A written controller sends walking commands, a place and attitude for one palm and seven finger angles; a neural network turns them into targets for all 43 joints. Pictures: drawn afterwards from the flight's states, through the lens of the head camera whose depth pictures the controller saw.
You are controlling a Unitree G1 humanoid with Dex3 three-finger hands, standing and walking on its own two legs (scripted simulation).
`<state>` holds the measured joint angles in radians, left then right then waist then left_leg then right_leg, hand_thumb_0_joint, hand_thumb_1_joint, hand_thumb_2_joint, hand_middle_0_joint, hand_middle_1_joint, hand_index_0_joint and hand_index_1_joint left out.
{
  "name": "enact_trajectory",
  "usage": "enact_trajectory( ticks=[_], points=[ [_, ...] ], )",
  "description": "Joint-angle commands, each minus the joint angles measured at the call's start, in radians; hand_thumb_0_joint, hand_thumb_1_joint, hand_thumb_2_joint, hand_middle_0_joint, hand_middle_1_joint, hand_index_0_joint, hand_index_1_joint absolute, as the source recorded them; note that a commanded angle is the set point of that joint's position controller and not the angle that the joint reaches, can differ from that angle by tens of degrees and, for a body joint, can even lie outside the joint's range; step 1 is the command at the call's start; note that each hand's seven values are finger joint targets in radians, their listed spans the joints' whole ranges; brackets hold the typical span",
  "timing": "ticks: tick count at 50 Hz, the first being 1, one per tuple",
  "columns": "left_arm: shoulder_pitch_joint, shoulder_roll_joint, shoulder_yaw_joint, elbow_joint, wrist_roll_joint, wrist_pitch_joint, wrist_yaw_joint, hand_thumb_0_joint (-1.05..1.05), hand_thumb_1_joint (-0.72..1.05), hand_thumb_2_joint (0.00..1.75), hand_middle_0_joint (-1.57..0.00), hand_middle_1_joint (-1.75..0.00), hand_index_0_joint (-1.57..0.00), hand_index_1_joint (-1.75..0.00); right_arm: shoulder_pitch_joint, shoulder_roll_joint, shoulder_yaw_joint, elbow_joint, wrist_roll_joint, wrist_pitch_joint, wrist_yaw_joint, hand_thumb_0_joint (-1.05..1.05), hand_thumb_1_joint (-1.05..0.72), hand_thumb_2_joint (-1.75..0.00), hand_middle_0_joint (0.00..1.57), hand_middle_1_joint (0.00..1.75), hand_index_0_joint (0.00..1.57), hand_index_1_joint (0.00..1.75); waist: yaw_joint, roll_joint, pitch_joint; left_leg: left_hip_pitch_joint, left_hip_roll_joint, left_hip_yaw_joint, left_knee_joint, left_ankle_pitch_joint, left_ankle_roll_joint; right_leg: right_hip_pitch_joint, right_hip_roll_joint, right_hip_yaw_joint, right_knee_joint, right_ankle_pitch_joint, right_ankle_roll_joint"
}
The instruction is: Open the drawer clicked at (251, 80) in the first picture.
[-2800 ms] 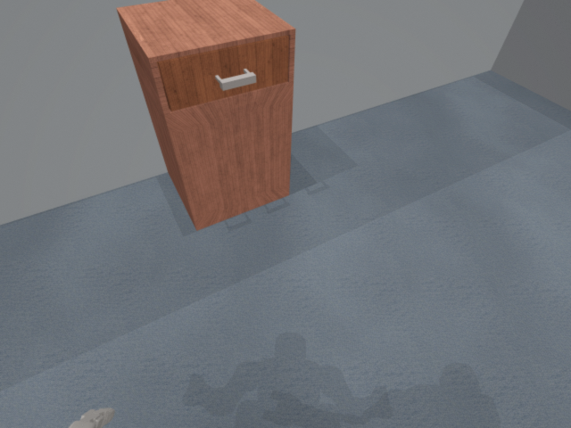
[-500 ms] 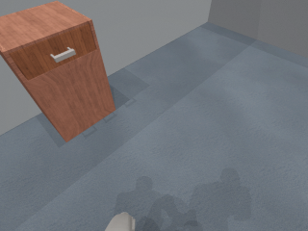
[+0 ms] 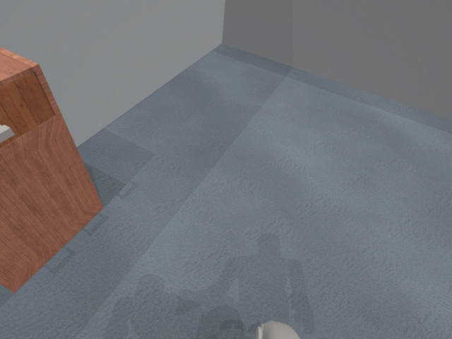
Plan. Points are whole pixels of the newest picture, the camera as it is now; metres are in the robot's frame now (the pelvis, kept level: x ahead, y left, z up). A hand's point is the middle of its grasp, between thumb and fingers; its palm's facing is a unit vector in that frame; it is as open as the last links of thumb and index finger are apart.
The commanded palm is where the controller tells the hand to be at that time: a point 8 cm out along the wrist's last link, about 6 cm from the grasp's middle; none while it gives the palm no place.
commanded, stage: walk to a spot facing it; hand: left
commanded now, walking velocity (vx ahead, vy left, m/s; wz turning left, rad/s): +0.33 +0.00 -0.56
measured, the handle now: out of the picture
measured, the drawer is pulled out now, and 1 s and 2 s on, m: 0.00 0.00 0.00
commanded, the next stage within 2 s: turn to face it in 1.04 s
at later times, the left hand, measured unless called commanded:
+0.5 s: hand (183, 248) +0.35 +0.12 -0.18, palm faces -0.24 -0.95 -0.22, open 7.3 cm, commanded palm none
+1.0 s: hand (190, 185) +0.55 +0.13 -0.18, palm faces -0.39 -0.91 -0.16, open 7.4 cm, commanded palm none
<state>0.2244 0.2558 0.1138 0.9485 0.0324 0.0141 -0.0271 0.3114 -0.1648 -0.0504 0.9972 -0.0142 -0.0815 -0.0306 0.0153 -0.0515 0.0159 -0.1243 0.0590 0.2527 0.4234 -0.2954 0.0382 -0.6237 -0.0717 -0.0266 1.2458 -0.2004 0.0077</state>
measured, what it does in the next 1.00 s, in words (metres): walks ahead, turning right: right foot, then left foot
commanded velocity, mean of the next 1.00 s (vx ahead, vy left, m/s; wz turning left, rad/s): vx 0.24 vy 0.00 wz -0.51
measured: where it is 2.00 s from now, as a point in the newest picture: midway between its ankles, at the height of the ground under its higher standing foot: (243, 286)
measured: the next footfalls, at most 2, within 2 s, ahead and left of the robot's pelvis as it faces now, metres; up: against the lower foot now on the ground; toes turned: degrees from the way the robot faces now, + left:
right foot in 0.32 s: +0.27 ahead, -0.11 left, +0.00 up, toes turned -18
left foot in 0.78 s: +0.52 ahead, +0.05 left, +0.00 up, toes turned -14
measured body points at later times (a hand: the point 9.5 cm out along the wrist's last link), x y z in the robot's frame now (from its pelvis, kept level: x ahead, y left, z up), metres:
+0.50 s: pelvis +0.23 -0.05 -0.01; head +0.26 -0.06 +0.44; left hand +0.36 +0.17 -0.16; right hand +0.18 -0.27 -0.17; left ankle +0.24 +0.12 -0.65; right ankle +0.23 -0.10 -0.74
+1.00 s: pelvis +0.44 -0.03 +0.00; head +0.48 -0.01 +0.45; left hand +0.58 +0.18 -0.17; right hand +0.41 -0.28 -0.13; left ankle +0.48 +0.06 -0.74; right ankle +0.34 -0.14 -0.64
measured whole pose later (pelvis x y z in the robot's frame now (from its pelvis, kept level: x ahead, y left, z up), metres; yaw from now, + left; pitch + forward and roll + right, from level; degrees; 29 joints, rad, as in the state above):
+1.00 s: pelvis +0.44 -0.03 +0.00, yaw -30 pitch +0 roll -2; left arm 0.27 0.23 0.10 0.99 0.02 0.03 -0.02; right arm 0.19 -0.14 -0.03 0.94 -0.01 -0.06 -0.03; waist 0.03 -0.05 0.06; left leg -0.20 0.13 0.24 0.50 -0.28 0.02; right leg -0.53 -0.05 -0.05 1.23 -0.37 0.04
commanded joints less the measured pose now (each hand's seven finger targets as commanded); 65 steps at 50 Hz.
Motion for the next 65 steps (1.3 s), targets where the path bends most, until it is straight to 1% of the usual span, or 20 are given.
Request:
enact_trajectory(
  ticks=[1,10,14,15,16,17,20,23,35,38,39,40,41,44,48,59,61,62,63,65],
  points=[
    [-0.011,-0.044,-0.024,-0.058,0.008,0.008,-0.022,0.0,0.9,0.9,-0.2,-0.3,-0.2,-0.3,0.094,-0.099,-0.007,-0.016,-0.003,-0.026,0.001,0.0,-0.9,-0.9,0.2,0.3,0.2,0.3,0.002,0.159,0.091,0.033,0.247,-0.113,-0.22,0.38,0.026,-0.136,-0.035,0.003,-0.068,0.102,0.017],
    [-0.233,-0.041,-0.046,-0.121,-0.001,-0.015,-0.024,0.0,0.9,0.9,-0.2,-0.3,-0.2,-0.3,0.227,-0.149,-0.012,0.039,-0.015,-0.001,0.0,0.0,-0.9,-0.9,0.2,0.3,0.2,0.3,-0.066,0.167,0.099,0.245,0.278,0.029,-0.073,0.885,0.045,0.004,0.06,-0.163,-0.543,-0.011,-0.05],
    [0.107,0.055,-0.01,-0.024,0.007,-0.041,-0.011,0.0,0.9,0.9,-0.2,-0.3,-0.2,-0.3,0.14,-0.203,-0.019,-0.001,-0.002,0.007,0.007,0.0,-0.9,-0.9,0.2,0.3,0.2,0.3,0.106,0.195,-0.102,0.084,0.256,0.093,0.432,0.988,-0.016,0.531,0.122,-0.173,-0.693,0.015,-0.126],
    [0.229,0.157,0.009,0.001,0.007,-0.05,0.0,0.0,0.9,0.9,-0.2,-0.3,-0.2,-0.3,0.147,-0.159,-0.011,-0.026,0.015,0.01,0.021,0.0,-0.9,-0.9,0.2,0.3,0.2,0.3,0.158,0.02,-0.224,-0.221,0.174,0.085,0.747,0.412,-0.055,0.847,-0.098,0.125,-0.731,0.097,-0.217],
    [0.272,0.24,0.026,0.008,-0.015,-0.052,0.015,0.0,0.9,0.9,-0.2,-0.3,-0.2,-0.3,0.137,-0.098,-0.004,-0.064,0.021,0.003,0.015,0.0,-0.9,-0.9,0.2,0.3,0.2,0.3,0.128,-0.122,-0.317,-0.499,0.011,-0.033,1.081,-0.291,-0.105,0.989,-0.354,0.633,-0.819,0.302,-0.349],
    [0.23,0.245,0.029,-0.002,-0.033,-0.045,0.026,0.0,0.9,0.9,-0.2,-0.3,-0.2,-0.3,0.05,-0.127,-0.012,-0.084,0.017,0.006,0.011,0.0,-0.9,-0.9,0.2,0.3,0.2,0.3,0.124,-0.008,-0.241,-0.555,0.053,-0.193,1.107,-0.24,-0.071,0.906,-0.353,0.58,-0.895,0.232,-0.363],
    [0.033,0.12,-0.011,-0.039,-0.029,-0.06,0.035,0.0,0.9,0.9,-0.2,-0.3,-0.2,-0.3,0.014,-0.11,-0.015,-0.065,-0.003,0.031,0.018,0.0,-0.9,-0.9,0.2,0.3,0.2,0.3,0.008,0.11,-0.017,-0.46,0.143,-0.238,0.945,-0.046,-0.081,0.461,-0.237,0.337,-0.976,0.128,-0.25],
    [0.012,0.086,-0.025,-0.021,-0.013,-0.083,0.034,0.0,0.9,0.9,-0.2,-0.3,-0.2,-0.3,0.083,-0.068,-0.011,-0.039,-0.012,0.056,0.019,0.0,-0.9,-0.9,0.2,0.3,0.2,0.3,-0.06,0.038,0.019,-0.385,0.132,-0.22,0.806,-0.01,-0.096,0.298,-0.151,0.2,-0.995,0.221,-0.21],
    [0.165,0.095,-0.017,0.015,-0.008,-0.082,0.035,0.0,0.9,0.9,-0.2,-0.3,-0.2,-0.3,-0.254,-0.074,-0.005,-0.159,-0.007,0.022,0.043,0.0,-0.9,-0.9,0.2,0.3,0.2,0.3,0.043,-0.072,-0.004,-0.383,0.028,-0.158,0.248,0.03,-0.091,0.548,-0.113,0.254,-0.867,0.444,-0.187],
    [0.112,0.102,-0.01,-0.004,-0.021,-0.077,0.035,0.0,0.9,0.9,-0.2,-0.3,-0.2,-0.3,-0.07,-0.137,-0.022,-0.103,-0.011,0.008,0.019,0.0,-0.9,-0.9,0.2,0.3,0.2,0.3,-0.062,-0.025,-0.099,0.016,0.013,-0.146,0.014,0.173,-0.065,0.418,-0.047,0.215,-0.627,0.518,-0.123],
    [0.124,0.062,-0.013,-0.019,-0.034,-0.075,0.03,0.0,0.9,0.9,-0.2,-0.3,-0.2,-0.3,0.069,-0.246,-0.045,-0.07,-0.022,0.0,0.008,0.0,-0.9,-0.9,0.2,0.3,0.2,0.3,-0.111,0.155,-0.218,0.3,0.231,-0.36,-0.003,0.352,-0.003,0.226,0.06,0.121,-0.388,0.235,-0.059],
    [0.143,0.018,-0.029,-0.031,-0.038,-0.08,0.023,0.0,0.9,0.9,-0.2,-0.3,-0.2,-0.3,0.164,-0.322,-0.058,-0.052,-0.016,0.007,0.008,0.0,-0.9,-0.9,0.2,0.3,0.2,0.3,-0.119,0.362,-0.289,0.449,0.497,-0.592,0.003,0.653,0.106,0.021,0.122,0.025,-0.067,-0.394,-0.014],
    [0.131,0.056,-0.019,-0.026,-0.026,-0.074,0.03,0.0,0.9,0.9,-0.2,-0.3,-0.2,-0.3,0.14,-0.278,-0.037,-0.061,-0.009,0.019,0.009,0.0,-0.9,-0.9,0.2,0.3,0.2,0.3,-0.112,0.246,-0.235,0.35,0.509,-0.545,-0.009,0.691,0.147,0.003,0.065,0.073,0.051,-0.4,-0.014],
    [0.07,0.029,-0.009,-0.022,-0.01,-0.041,0.011,0.0,0.9,0.9,-0.2,-0.3,-0.2,-0.3,-0.022,-0.153,-0.003,-0.088,-0.012,0.012,0.001,0.0,-0.9,-0.9,0.2,0.3,0.2,0.3,-0.041,0.19,-0.017,0.044,0.368,-0.304,-0.073,0.656,0.062,0.02,-0.004,0.05,0.088,-0.239,0.019],
    [0.099,-0.022,-0.013,-0.02,-0.009,0.009,-0.002,0.0,0.9,0.9,-0.2,-0.3,-0.2,-0.3,-0.053,-0.133,-0.005,-0.078,-0.007,0.015,-0.004,0.0,-0.9,-0.9,0.2,0.3,0.2,0.3,0.005,0.236,0.002,-0.043,0.288,-0.102,-0.096,0.616,0.033,0.07,-0.009,-0.013,-0.005,-0.132,0.036],
    [-0.072,-0.039,-0.03,-0.092,-0.001,0.003,0.008,0.0,0.9,0.9,-0.2,-0.3,-0.2,-0.3,0.02,-0.183,-0.04,-0.039,-0.019,0.052,0.007,0.0,-0.9,-0.9,0.2,0.3,0.2,0.3,-0.049,0.238,0.003,0.046,0.313,-0.015,0.031,0.623,0.046,0.217,0.023,-0.102,-0.557,-0.082,0.013],
    [0.059,-0.006,-0.03,-0.041,0.005,-0.021,0.021,0.0,0.9,0.9,-0.2,-0.3,-0.2,-0.3,0.028,-0.174,-0.031,-0.023,-0.009,0.055,0.011,0.0,-0.9,-0.9,0.2,0.3,0.2,0.3,0.019,0.159,-0.073,-0.008,0.264,-0.001,0.2,0.62,-0.002,0.443,0.04,-0.109,-0.752,0.117,0.001],
    [0.135,0.074,-0.02,-0.01,0.012,-0.041,0.036,0.0,0.9,0.9,-0.2,-0.3,-0.2,-0.3,0.061,-0.125,-0.018,-0.021,0.001,0.055,0.018,0.0,-0.9,-0.9,0.2,0.3,0.2,0.3,0.046,-0.009,-0.17,-0.169,0.192,0.018,0.381,0.361,-0.052,0.665,-0.117,0.041,-0.77,0.433,-0.039],
    [0.189,0.156,-0.013,0.021,-0.001,-0.059,0.044,0.0,0.9,0.9,-0.2,-0.3,-0.2,-0.3,0.059,-0.053,0.007,-0.042,0.014,0.058,0.018,0.0,-0.9,-0.9,0.2,0.3,0.2,0.3,0.053,-0.201,-0.276,-0.306,0.069,-0.046,0.565,-0.297,-0.089,0.778,-0.355,0.266,-0.76,0.861,-0.161],
    [0.071,0.133,-0.029,0.006,-0.014,-0.053,0.054,0.0,0.9,0.9,-0.2,-0.3,-0.2,-0.3,0.03,-0.074,0.003,-0.038,0.018,0.086,0.005,0.0,-0.9,-0.9,0.2,0.3,0.2,0.3,0.022,-0.101,-0.199,-0.283,0.081,-0.204,0.623,-0.347,-0.076,0.637,-0.34,0.131,-0.813,0.774,-0.225]
  ],
)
